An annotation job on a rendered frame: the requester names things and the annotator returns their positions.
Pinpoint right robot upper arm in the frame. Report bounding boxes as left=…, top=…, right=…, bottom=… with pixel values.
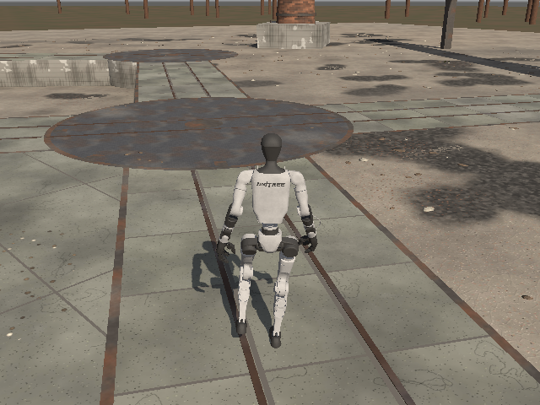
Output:
left=289, top=170, right=310, bottom=217

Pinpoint right robot forearm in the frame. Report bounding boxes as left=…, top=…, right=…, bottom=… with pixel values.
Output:
left=301, top=204, right=316, bottom=238

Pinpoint robot right hand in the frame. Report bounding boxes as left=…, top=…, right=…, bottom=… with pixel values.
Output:
left=298, top=235, right=318, bottom=253

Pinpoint left robot forearm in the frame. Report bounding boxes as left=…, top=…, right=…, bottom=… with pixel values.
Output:
left=219, top=203, right=238, bottom=243

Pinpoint left robot upper arm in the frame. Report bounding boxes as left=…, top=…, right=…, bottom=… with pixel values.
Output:
left=229, top=170, right=253, bottom=217

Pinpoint robot head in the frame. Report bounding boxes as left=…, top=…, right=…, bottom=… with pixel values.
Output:
left=256, top=133, right=285, bottom=174

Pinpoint robot left hand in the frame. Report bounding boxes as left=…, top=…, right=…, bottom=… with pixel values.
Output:
left=216, top=241, right=235, bottom=263

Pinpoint robot left foot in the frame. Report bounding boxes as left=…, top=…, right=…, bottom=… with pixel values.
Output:
left=235, top=319, right=247, bottom=334

